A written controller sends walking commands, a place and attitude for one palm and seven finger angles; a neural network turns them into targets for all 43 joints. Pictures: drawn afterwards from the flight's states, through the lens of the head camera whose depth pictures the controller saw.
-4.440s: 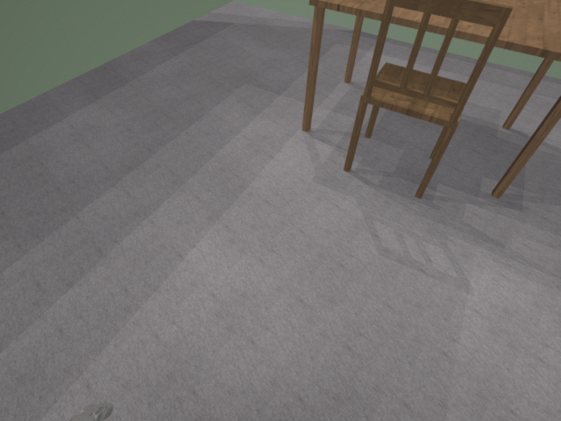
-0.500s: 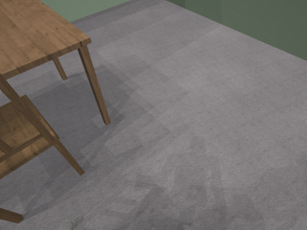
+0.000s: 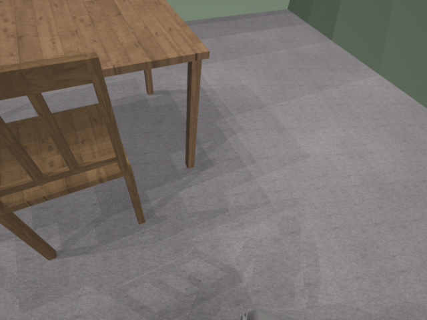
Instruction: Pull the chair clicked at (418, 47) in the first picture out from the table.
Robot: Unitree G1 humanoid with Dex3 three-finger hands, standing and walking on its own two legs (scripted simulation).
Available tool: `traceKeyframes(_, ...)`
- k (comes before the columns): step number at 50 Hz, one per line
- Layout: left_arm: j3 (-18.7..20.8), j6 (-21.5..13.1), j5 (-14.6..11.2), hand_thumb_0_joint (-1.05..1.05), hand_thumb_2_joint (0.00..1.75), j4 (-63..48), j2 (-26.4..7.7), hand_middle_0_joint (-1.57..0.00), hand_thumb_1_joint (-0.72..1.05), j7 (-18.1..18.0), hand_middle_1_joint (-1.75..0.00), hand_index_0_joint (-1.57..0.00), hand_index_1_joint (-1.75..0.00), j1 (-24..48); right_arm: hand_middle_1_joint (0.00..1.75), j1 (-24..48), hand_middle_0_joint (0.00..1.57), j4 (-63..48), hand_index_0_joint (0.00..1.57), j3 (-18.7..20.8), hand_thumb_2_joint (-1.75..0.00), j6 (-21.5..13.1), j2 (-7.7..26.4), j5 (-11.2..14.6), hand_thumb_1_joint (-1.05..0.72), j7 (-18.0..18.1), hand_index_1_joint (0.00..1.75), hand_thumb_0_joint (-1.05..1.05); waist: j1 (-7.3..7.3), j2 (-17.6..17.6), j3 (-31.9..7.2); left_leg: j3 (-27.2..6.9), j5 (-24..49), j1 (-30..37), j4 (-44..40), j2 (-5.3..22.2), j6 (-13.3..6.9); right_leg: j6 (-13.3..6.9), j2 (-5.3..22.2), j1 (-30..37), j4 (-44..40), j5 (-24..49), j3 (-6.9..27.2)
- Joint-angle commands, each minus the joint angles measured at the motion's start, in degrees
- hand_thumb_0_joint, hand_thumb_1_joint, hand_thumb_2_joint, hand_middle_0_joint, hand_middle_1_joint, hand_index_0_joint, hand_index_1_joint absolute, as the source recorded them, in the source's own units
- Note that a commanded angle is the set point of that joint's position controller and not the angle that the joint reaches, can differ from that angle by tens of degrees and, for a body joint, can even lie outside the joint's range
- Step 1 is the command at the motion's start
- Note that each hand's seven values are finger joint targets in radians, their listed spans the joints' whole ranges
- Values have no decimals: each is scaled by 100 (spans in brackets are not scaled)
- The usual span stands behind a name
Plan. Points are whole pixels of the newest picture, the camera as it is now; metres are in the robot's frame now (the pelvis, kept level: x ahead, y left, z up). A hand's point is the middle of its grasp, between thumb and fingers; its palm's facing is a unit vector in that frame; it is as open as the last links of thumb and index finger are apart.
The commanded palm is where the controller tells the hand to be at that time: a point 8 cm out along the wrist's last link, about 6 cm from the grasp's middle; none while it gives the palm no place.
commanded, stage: turn to face it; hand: left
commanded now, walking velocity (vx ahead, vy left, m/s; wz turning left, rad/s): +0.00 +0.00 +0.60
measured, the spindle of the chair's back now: (13, 145) +0.50 +0.52 -0.08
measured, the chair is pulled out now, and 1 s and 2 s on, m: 0.00 0.00 0.00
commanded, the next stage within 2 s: take the last steps up to it in 0.66 s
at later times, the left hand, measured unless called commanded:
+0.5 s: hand out of the picture +0.04 +0.17 -0.14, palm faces +0.27 -0.92 -0.29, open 7.4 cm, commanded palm none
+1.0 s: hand out of the picture -0.15 +0.12 -0.17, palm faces +0.49 -0.85 -0.21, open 7.4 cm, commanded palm none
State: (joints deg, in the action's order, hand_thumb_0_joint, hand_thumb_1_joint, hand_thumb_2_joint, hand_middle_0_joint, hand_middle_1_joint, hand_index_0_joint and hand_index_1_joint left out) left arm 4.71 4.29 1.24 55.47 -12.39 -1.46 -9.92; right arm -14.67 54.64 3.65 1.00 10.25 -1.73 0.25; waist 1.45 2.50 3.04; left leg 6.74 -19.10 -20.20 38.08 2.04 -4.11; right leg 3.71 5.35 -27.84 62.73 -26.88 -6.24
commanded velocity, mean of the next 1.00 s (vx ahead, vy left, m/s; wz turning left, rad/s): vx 0.08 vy -0.01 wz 0.33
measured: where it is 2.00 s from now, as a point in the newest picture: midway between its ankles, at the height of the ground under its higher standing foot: (189, 312)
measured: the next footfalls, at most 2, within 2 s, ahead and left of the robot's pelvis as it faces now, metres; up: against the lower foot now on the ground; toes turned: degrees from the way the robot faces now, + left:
right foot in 0.48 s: +0.04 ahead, -0.16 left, +0.00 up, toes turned +14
left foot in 0.94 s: -0.09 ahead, +0.05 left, +0.00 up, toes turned +29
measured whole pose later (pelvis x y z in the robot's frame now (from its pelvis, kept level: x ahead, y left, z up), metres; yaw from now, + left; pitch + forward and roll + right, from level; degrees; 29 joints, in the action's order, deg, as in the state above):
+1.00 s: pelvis -0.03 -0.04 +0.01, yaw +26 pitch +0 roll +0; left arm 2.4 2.0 1.6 60.2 -13.2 -0.5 -20.5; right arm -10.1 56.0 1.5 -0.2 10.0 -1.5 -0.4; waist -2.9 3.3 1.5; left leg 3.8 -21.2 -8.9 30.1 0.1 -1.5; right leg 1.0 5.1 -18.8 46.5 -27.2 -6.7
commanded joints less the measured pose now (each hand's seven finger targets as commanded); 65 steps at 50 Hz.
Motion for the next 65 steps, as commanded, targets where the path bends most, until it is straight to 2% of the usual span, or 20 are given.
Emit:
traceKeyframes(1, 85, -257, -20, 0, 90, -535, -357, -20, 90, 59, -30, -20, -30, 176, 30, -197, 20, -396, 20, 182, -90, -155, 1082, 39, -90, 129, 30, 0, -18, -809, -804, -1792, 2906, 1468, -1824, 1336, -377, 142, 93, -801, 629, 598, 595)
traceKeyframes(14, 62, -200, -62, 0, 90, -731, -597, -20, 90, 8, -30, -20, -30, 417, 30, -166, 20, -464, 20, 302, -90, 10, 1409, 24, -90, 35, 30, 0, 157, -1176, -576, -2727, 1713, 1283, -2026, 1097, -594, 222, -181, -134, -1017, 244, 696)
traceKeyframes(21, 46, -275, -109, 0, 90, -668, -594, -20, 90, -46, -30, -20, -30, -415, 30, 402, 20, -694, 20, 340, -90, 121, 1392, 29, -90, -34, 30, 0, -214, -1112, -640, -2860, 1027, 37, -1728, 692, -319, -22, -475, 1751, -3164, 891, 556)
traceKeyframes(22, 80, -311, -81, 0, 90, -628, -734, -20, 90, -63, -30, -20, -30, -651, 30, 465, 20, -748, 20, 329, -90, 138, 1259, 63, -90, -56, 30, 0, -333, -771, -631, -2604, 524, -520, -1410, 398, -51, -107, -271, 2430, -4025, 1186, 652)
traceKeyframes(23, 167, -387, 23, 0, 90, -680, -1242, -20, 90, -103, -30, -20, -30, -747, 30, 361, 20, -808, 20, 271, -90, 163, 870, 122, -90, -78, 30, 0, -377, 702, -595, -1803, -478, -1526, 0, -308, 404, -534, 1045, 2960, -5046, 335, 2123)
traceKeyframes(24, 172, -365, 34, 0, 90, -856, -1559, -20, 90, -102, -30, -20, -30, -455, 30, 424, 20, -940, 20, 271, -90, 143, 802, 72, -90, -57, 30, 0, -347, 1618, -323, -1050, -1259, -1831, 1494, -718, 654, -1098, 2265, 2128, -5302, 375, 3228)
traceKeyframes(25, 109, -355, -13, 0, 90, -986, -1357, -20, 90, -115, -30, -20, -30, -76, 30, 475, 20, -894, 20, 306, -90, 165, 1073, 13, -90, -80, 30, 0, -212, 847, -172, -1296, -1067, -1399, 2317, -409, 560, -1204, 2136, 1269, -5247, 452, 2662)
traceKeyframes(27, 24, -442, -46, 0, 90, -1032, -941, -20, 90, -78, -30, -20, -30, 418, 30, 194, 20, -564, 20, 310, -90, 264, 963, -8, -90, -140, 30, 0, 108, 779, 44, -1129, -334, -1260, 3000, -258, 648, -878, 1293, 1037, -5030, 1022, 1717)
traceKeyframes(30, -62, -519, -42, 0, 90, -896, -715, -20, 90, -59, -30, -20, -30, 78, 30, 130, 20, -447, 20, 228, -90, 233, 848, 27, -90, -154, 30, 0, 36, 620, -48, -905, 31, -1327, 3046, -146, 771, -899, 1013, 1672, -4566, 2608, 956)
traceKeyframes(38, 13, -502, 59, 0, 90, -414, -1001, -20, 90, -60, -30, -20, -30, -928, 30, 921, 20, -488, 20, 45, -90, 189, 602, 106, -90, -102, 30, 0, -449, 777, -333, -485, -792, -652, 1137, -95, 797, -1254, 1348, 2422, -4169, 4151, 906)
traceKeyframes(42, 11, -529, 55, 0, 90, -138, -1041, -20, 90, -2, -30, -20, -30, -1068, 30, 650, 20, -323, 20, -55, -90, 39, 496, 89, -90, -103, 30, 0, -440, 931, -607, -227, -598, 136, -52, -217, 616, -1097, 1255, 2449, -4272, 2815, 926)
traceKeyframes(44, -11, -517, 11, 0, 90, -62, -958, -20, 90, 34, -30, -20, -30, -897, 30, 174, 20, -121, 20, -72, -90, -71, 542, 67, -90, -87, 30, 0, -176, 841, -532, -78, -11, 1203, -1236, -252, 482, -845, 1021, 1705, -4074, 1351, 674)
traceKeyframes(45, -62, -503, -44, 0, 90, -66, -762, -20, 90, 66, -30, -20, -30, -844, 30, -118, 20, 1, 20, -33, -90, -149, 746, 63, -90, -56, 30, 0, -43, 140, -600, -443, 160, 2010, -1797, 58, 357, -608, 750, 1071, -3535, 767, 408)
traceKeyframes(46, -134, -494, -74, 0, 90, -167, -408, -20, 90, 120, -30, -20, -30, -797, 30, -498, 20, 110, 20, 90, -90, -194, 1244, 15, -90, -12, 30, 0, 170, -1351, -660, -2120, -42, 2737, -2143, 1305, -113, -285, 131, -135, -2318, 84, -153)
traceKeyframes(47, -217, -515, -9, 0, 90, -345, -284, -20, 90, 124, -30, -20, -30, -356, 30, -853, 20, 185, 20, 130, -90, -155, 1524, -4, -90, 20, 30, 0, 375, -1837, -223, -3080, 154, 2694, -2582, 2064, -663, -211, -164, -1046, -1301, -730, -198)
traceKeyframes(48, -203, -522, 29, 0, 90, -417, -426, -20, 90, 134, -30, -20, -30, -143, 30, -855, 20, 183, 20, 107, -90, -116, 1506, 8, -90, 38, 30, 0, 357, -1293, 70, -2977, -93, 2358, -2650, 2242, -890, -327, 43, -1193, -796, -582, 167)
traceKeyframes(50, -154, -500, 45, 0, 90, -180, -418, -20, 90, 184, -30, -20, -30, -126, 30, -528, 20, 218, 20, -22, -90, -216, 1016, 9, -90, 120, 30, 0, 192, -1521, 474, -2365, 315, 1880, -2770, 1693, -658, -287, 127, -1179, -277, 110, 444)
traceKeyframes(54, -167, -495, 0, 0, 90, 105, -346, -20, 90, 277, -30, -20, -30, -466, 30, -455, 20, 223, 20, -93, -90, -372, 825, 58, -90, 141, 30, 0, -74, -991, 515, -1383, 1895, 1718, -2729, 1277, -538, -202, 103, -833, -144, 925, 377)
traceKeyframes(63, -198, -521, -36, 0, 90, -172, -164, -20, 90, 317, -30, -20, -30, 476, 30, -1047, 20, 602, 20, -34, -90, -413, 857, -12, -90, 150, 30, 0, 150, -1031, 602, -964, 2694, 1959, -2448, 1338, -517, -345, -23, -370, -2135, 1118, 18)
traceKeyframes(65, -160, -553, -44, 0, 90, -129, -178, -20, 90, 313, -30, -20, -30, 274, 30, -972, 20, 647, 20, -22, -90, -411, 930, -14, -90, 153, 30, 0, -7, -968, 539, -899, 2996, 1696, -2182, 1356, -456, -467, -194, 331, -2534, 1185, -86)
